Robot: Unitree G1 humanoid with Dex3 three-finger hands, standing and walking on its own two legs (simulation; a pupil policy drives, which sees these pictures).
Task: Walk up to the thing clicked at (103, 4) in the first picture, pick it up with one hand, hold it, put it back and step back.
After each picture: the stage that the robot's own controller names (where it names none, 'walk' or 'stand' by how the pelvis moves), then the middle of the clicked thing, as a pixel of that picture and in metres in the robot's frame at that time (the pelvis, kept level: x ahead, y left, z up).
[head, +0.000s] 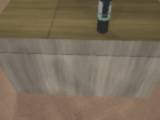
stand; (104, 12) +0.85 -0.10 +0.01
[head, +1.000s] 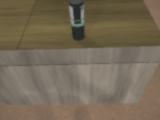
rise first; (77, 17) +0.74 +0.08 +0.03
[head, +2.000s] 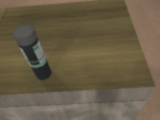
walk; (35, 55) +0.47 +0.22 +0.02
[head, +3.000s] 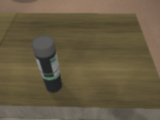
stand; (49, 67) +0.42 +0.15 +0.03
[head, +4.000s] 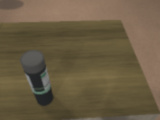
stand; (39, 81) +0.38 +0.18 +0.00
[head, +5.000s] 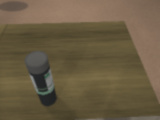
stand; (43, 82) +0.38 +0.17 +0.00
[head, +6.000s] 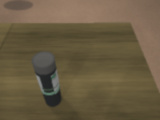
stand; (49, 82) +0.38 +0.15 +0.00
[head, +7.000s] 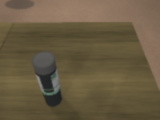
stand; (49, 82) +0.38 +0.15 +0.00
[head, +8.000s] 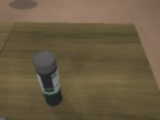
rise first; (49, 81) +0.38 +0.15 +0.00
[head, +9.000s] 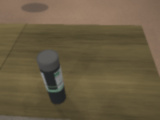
go down; (53, 80) +0.39 +0.15 +0.01
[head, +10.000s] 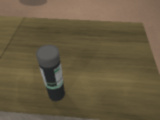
go down; (52, 76) +0.39 +0.14 +0.01
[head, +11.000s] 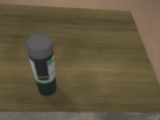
go down; (44, 69) +0.40 +0.14 +0.05
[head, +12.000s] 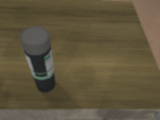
close in; (41, 65) +0.39 +0.14 +0.06
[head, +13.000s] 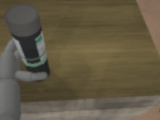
close; (32, 50) +0.41 +0.14 +0.09
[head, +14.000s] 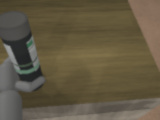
lift; (24, 57) +0.40 +0.16 +0.09
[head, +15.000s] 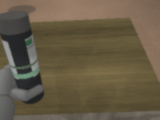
lift; (24, 62) +0.34 +0.17 +0.18
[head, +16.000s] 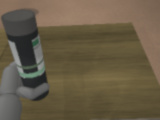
hold; (30, 60) +0.33 +0.15 +0.19
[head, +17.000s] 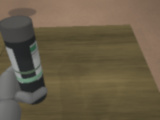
hold; (27, 65) +0.32 +0.17 +0.18
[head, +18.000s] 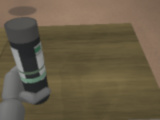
hold; (31, 66) +0.33 +0.16 +0.17
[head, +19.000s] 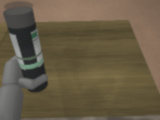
crouch; (29, 53) +0.38 +0.17 +0.16
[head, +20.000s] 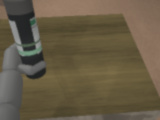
lower; (28, 41) +0.43 +0.16 +0.16
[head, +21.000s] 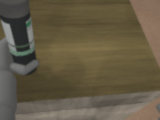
lower; (20, 39) +0.45 +0.16 +0.10
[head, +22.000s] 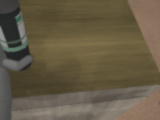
lower; (12, 35) +0.46 +0.17 +0.11
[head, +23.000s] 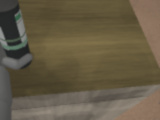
lower; (12, 33) +0.46 +0.17 +0.11
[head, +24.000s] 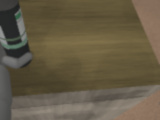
lower; (11, 32) +0.46 +0.17 +0.11
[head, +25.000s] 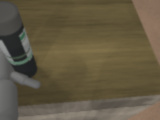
withdraw; (17, 48) +0.42 +0.17 +0.09
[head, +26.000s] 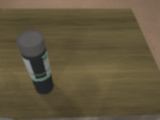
sink last; (38, 67) +0.40 +0.16 +0.06
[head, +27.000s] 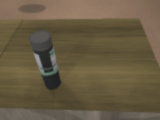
stand; (47, 63) +0.44 +0.17 +0.06
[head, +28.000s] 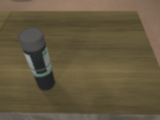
stand; (40, 63) +0.42 +0.17 +0.07
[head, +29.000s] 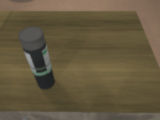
stand; (39, 62) +0.42 +0.18 +0.07
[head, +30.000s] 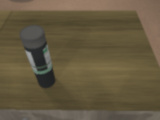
stand; (40, 60) +0.43 +0.17 +0.07
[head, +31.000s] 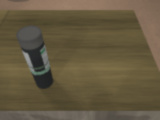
stand; (38, 61) +0.42 +0.18 +0.07
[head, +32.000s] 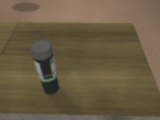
stand; (46, 70) +0.44 +0.17 +0.01
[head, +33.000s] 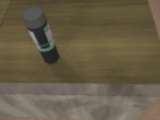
walk; (43, 39) +0.51 +0.18 +0.02
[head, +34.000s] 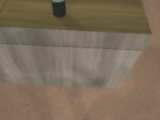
walk; out of the picture +0.80 +0.12 +0.03
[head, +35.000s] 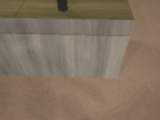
stand; out of the picture +1.06 +0.18 +0.03
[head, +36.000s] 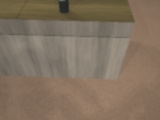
stand; out of the picture +1.06 +0.16 +0.00
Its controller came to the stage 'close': yes
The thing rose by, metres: 0.20
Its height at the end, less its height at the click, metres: +0.00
